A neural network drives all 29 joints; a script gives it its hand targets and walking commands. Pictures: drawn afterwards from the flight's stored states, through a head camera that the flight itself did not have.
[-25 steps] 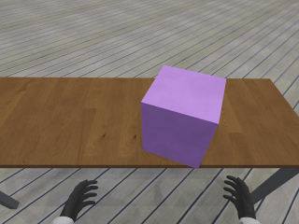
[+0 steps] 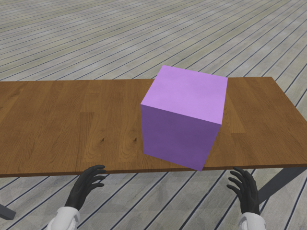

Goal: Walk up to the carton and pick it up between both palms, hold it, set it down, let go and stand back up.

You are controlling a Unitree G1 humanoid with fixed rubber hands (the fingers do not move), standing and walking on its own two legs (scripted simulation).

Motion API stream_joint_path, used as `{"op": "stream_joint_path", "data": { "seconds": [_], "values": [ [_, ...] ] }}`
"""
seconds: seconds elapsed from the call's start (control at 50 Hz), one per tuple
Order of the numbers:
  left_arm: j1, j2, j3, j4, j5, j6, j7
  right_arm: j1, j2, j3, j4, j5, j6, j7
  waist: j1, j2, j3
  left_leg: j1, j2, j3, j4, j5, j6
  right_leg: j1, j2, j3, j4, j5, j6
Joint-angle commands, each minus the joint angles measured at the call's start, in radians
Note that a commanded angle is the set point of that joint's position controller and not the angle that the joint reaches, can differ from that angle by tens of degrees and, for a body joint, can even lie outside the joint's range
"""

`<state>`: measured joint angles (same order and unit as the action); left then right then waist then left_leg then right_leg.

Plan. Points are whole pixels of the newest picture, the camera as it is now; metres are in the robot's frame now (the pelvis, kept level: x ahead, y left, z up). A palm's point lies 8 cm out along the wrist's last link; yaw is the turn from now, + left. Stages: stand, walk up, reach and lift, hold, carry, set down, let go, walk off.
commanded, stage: reach and lift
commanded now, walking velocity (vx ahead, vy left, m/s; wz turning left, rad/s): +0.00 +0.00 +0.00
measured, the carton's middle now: (182, 118) +0.45 -0.07 +0.01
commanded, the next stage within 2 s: none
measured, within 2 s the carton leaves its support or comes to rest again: neither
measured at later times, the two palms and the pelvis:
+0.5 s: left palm (87, 157) +0.29 +0.20 +0.04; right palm (254, 173) +0.24 -0.22 +0.04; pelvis +0.00 +0.00 +0.01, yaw -1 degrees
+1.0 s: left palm (100, 120) +0.37 +0.17 +0.09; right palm (261, 146) +0.29 -0.24 +0.08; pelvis -0.01 -0.01 +0.01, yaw -2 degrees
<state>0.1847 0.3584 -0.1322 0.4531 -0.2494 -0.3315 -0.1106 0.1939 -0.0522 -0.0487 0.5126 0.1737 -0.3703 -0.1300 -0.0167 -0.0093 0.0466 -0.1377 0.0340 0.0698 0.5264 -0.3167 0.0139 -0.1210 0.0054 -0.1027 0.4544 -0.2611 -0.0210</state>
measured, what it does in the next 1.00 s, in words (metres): stands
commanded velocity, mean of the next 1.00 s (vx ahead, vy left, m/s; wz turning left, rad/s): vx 0.00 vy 0.00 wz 0.00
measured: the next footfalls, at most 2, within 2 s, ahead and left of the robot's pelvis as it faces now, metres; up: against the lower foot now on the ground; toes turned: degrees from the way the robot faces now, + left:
none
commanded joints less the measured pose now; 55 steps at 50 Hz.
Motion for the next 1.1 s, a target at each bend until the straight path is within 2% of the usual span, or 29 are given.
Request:
{"op": "stream_joint_path", "data": {
  "seconds": [0.0,0.08,0.1,0.14,0.2,0.28,0.34,0.42,0.48,0.5,0.52,0.54,0.56,0.62,0.64,0.7,0.74,0.78,0.8,0.82,0.84,0.9,0.92,0.94,0.96,1.0,1.02,1.06,1.08],
  "values": [
    [-0.184,0.126,0.038,-0.141,-0.025,-0.01,0.017,-0.184,-0.104,-0.032,-0.173,-0.013,-0.003,-0.004,-0.009,0.085,-0.098,-0.067,-0.002,-0.096,-0.124,0.22,-0.052,0.064,-0.009,0.141,-0.066,0.148,-0.048],
    [-0.237,0.124,0.035,-0.159,-0.037,0.043,0.038,-0.212,-0.114,-0.031,-0.211,-0.008,0.068,-0.01,-0.016,0.08,-0.117,-0.047,0.004,-0.096,-0.145,0.238,-0.05,0.084,-0.011,0.143,-0.078,0.178,-0.047],
    [-0.296,0.157,0.04,-0.116,-0.041,0.069,0.028,-0.256,-0.096,-0.036,-0.205,0.0,0.098,-0.028,-0.04,0.061,-0.071,-0.048,-0.008,-0.094,-0.142,0.235,-0.037,0.083,-0.023,0.152,-0.09,0.197,-0.037],
    [-0.318,0.15,0.053,-0.147,-0.037,0.111,0.028,-0.275,-0.106,-0.029,-0.235,0.018,0.14,-0.038,-0.021,0.088,-0.104,-0.009,-0.003,-0.095,-0.152,0.261,-0.039,0.086,-0.018,0.147,-0.096,0.191,-0.037],
    [-0.35,0.141,0.061,-0.188,-0.053,0.156,0.04,-0.294,-0.116,-0.02,-0.306,0.025,0.206,-0.037,-0.01,0.072,-0.135,0.015,0.004,-0.087,-0.163,0.277,-0.03,0.064,-0.015,0.144,-0.113,0.158,-0.042],
    [-0.347,0.113,0.084,-0.195,-0.017,0.223,0.033,-0.279,-0.149,-0.016,-0.31,0.042,0.26,-0.041,-0.015,0.095,-0.139,0.089,0.009,-0.096,-0.148,0.442,-0.055,0.068,-0.001,0.138,-0.135,0.257,-0.049],
    [-0.407,0.121,0.105,-0.209,-0.029,0.247,0.023,-0.32,-0.152,-0.036,-0.367,0.026,0.288,-0.05,-0.036,0.036,-0.173,0.062,0.004,-0.085,-0.165,0.384,-0.031,0.088,-0.007,0.144,-0.133,0.284,-0.03],
    [-0.48,0.119,0.118,-0.221,-0.02,0.284,0.031,-0.37,-0.143,-0.032,-0.407,0.028,0.325,-0.045,-0.021,0.053,-0.186,0.05,0.005,-0.079,-0.177,0.334,-0.022,0.068,-0.009,0.141,-0.131,0.247,-0.028],
    [-0.563,0.122,0.129,-0.186,-0.017,0.314,0.027,-0.422,-0.148,-0.028,-0.379,0.024,0.364,-0.051,-0.034,0.04,-0.191,0.033,0.005,-0.076,-0.19,0.288,-0.014,0.066,-0.012,0.139,-0.135,0.227,-0.021],
    [-0.579,0.122,0.135,-0.202,-0.016,0.323,0.029,-0.429,-0.15,-0.033,-0.402,0.028,0.372,-0.052,-0.033,0.034,-0.217,0.039,0.005,-0.074,-0.191,0.291,-0.012,0.074,-0.01,0.141,-0.132,0.242,-0.018],
    [-0.619,0.127,0.133,-0.233,-0.02,0.329,0.035,-0.459,-0.168,-0.051,-0.415,0.033,0.375,-0.052,-0.04,0.066,-0.249,0.051,0.006,-0.075,-0.186,0.313,-0.023,0.071,-0.006,0.136,-0.121,0.268,-0.019],
    [-0.62,0.119,0.129,-0.225,-0.02,0.34,0.038,-0.459,-0.168,-0.053,-0.399,0.037,0.385,-0.053,-0.05,0.068,-0.241,0.068,0.007,-0.074,-0.18,0.331,-0.025,0.073,-0.004,0.134,-0.121,0.28,-0.018],
    [-0.606,0.112,0.137,-0.249,-0.011,0.351,0.041,-0.454,-0.179,-0.047,-0.417,0.046,0.386,-0.053,-0.044,0.071,-0.27,0.081,0.004,-0.074,-0.169,0.381,-0.03,0.081,0.002,0.133,-0.119,0.32,-0.018],
    [-0.68,0.123,0.162,-0.201,-0.008,0.381,0.037,-0.523,-0.183,-0.033,-0.418,0.062,0.404,-0.053,-0.045,0.047,-0.297,0.062,-0.006,-0.067,-0.162,0.392,-0.024,0.087,0.001,0.131,-0.113,0.367,-0.006],
    [-0.68,0.13,0.175,-0.231,-0.005,0.39,0.039,-0.527,-0.193,-0.04,-0.452,0.061,0.402,-0.056,-0.04,0.036,-0.323,0.064,-0.01,-0.062,-0.162,0.403,-0.023,0.104,0.004,0.131,-0.105,0.398,0.001],
    [-0.725,0.124,0.196,-0.144,0.011,0.435,0.026,-0.566,-0.191,-0.019,-0.395,0.067,0.433,-0.063,-0.041,0.001,-0.299,0.049,-0.013,-0.055,-0.176,0.387,-0.006,0.129,0.004,0.135,-0.107,0.427,0.015],
    [-0.779,0.126,0.21,-0.156,0.031,0.454,0.02,-0.586,-0.186,-0.01,-0.367,0.087,0.446,-0.071,-0.048,0.034,-0.299,0.038,-0.024,-0.044,-0.185,0.373,-0.007,0.137,-0.001,0.139,-0.107,0.441,0.02],
    [-0.807,0.126,0.201,-0.174,0.024,0.468,0.017,-0.621,-0.2,-0.021,-0.402,0.086,0.444,-0.079,-0.068,0.021,-0.326,0.059,-0.023,-0.047,-0.176,0.388,-0.009,0.137,0.007,0.129,-0.102,0.484,0.028],
    [-0.839,0.126,0.205,-0.171,0.03,0.468,0.021,-0.629,-0.2,-0.033,-0.358,0.086,0.451,-0.078,-0.071,0.054,-0.324,0.07,-0.021,-0.045,-0.18,0.367,-0.017,0.11,0.009,0.126,-0.109,0.437,0.022],
    [-0.88,0.127,0.2,-0.125,0.022,0.474,0.019,-0.678,-0.202,-0.034,-0.33,0.083,0.461,-0.075,-0.076,0.038,-0.308,0.066,-0.021,-0.048,-0.183,0.339,-0.013,0.092,0.01,0.122,-0.121,0.406,0.021],
    [-0.89,0.131,0.206,-0.14,0.031,0.477,0.022,-0.674,-0.196,-0.038,-0.34,0.085,0.464,-0.076,-0.075,0.056,-0.315,0.07,-0.022,-0.046,-0.183,0.336,-0.016,0.092,0.009,0.121,-0.118,0.408,0.019],
    [-0.942,0.141,0.215,-0.107,0.033,0.487,0.024,-0.749,-0.213,-0.029,-0.347,0.089,0.471,-0.075,-0.073,0.038,-0.38,0.063,-0.027,-0.042,-0.177,0.342,-0.009,0.104,0.01,0.119,-0.1,0.454,0.03],
    [-0.97,0.138,0.213,-0.076,0.026,0.495,0.025,-0.785,-0.21,-0.034,-0.337,0.091,0.476,-0.074,-0.074,0.026,-0.39,0.064,-0.025,-0.044,-0.176,0.323,-0.009,0.094,0.013,0.111,-0.103,0.427,0.03],
    [-1.03,0.148,0.206,-0.104,0.021,0.497,0.033,-0.829,-0.225,-0.044,-0.347,0.095,0.477,-0.07,-0.069,0.058,-0.424,0.069,-0.025,-0.042,-0.175,0.322,-0.016,0.071,0.016,0.105,-0.103,0.406,0.026],
    [-1.004,0.138,0.209,-0.077,0.032,0.509,0.04,-0.802,-0.222,-0.039,-0.314,0.097,0.481,-0.067,-0.072,0.069,-0.393,0.077,-0.023,-0.042,-0.167,0.339,-0.018,0.061,0.02,0.105,-0.103,0.403,0.02],
    [-1.042,0.144,0.221,0.001,0.036,0.528,0.032,-0.851,-0.216,-0.036,-0.261,0.088,0.503,-0.07,-0.075,0.027,-0.36,0.048,-0.029,-0.036,-0.177,0.318,-0.001,0.077,0.017,0.112,-0.109,0.416,0.031],
    [-1.077,0.153,0.23,-0.003,0.04,0.526,0.028,-0.882,-0.222,-0.033,-0.262,0.092,0.506,-0.072,-0.072,0.018,-0.392,0.041,-0.032,-0.03,-0.183,0.306,0.003,0.091,0.017,0.112,-0.106,0.421,0.037],
    [-1.135,0.15,0.214,-0.022,0.032,0.526,0.036,-0.931,-0.229,-0.053,-0.261,0.091,0.503,-0.075,-0.091,0.038,-0.443,0.047,-0.031,-0.033,-0.176,0.32,-0.005,0.091,0.022,0.106,-0.096,0.437,0.035],
    [-1.11,0.135,0.21,-0.017,0.039,0.53,0.039,-0.911,-0.227,-0.036,-0.239,0.099,0.498,-0.073,-0.086,0.047,-0.476,0.085,-0.029,-0.038,-0.16,0.382,-0.014,0.088,0.03,0.098,-0.095,0.479,0.031]
  ]
}}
